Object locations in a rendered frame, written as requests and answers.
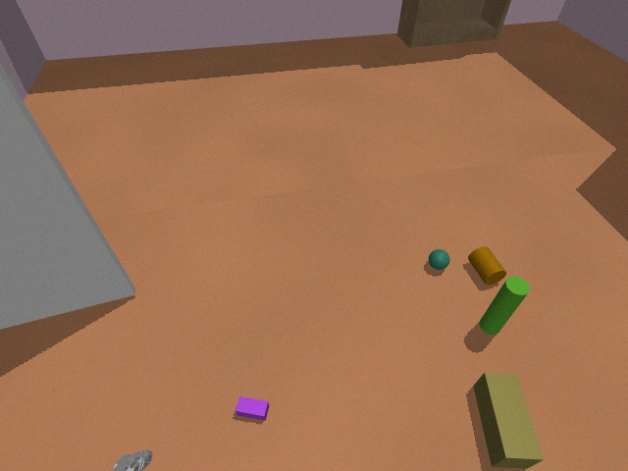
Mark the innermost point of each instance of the left robot hand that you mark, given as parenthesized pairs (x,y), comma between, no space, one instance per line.
(135,462)

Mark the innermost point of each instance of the bookshelf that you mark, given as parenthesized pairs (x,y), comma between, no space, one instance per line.
(438,22)

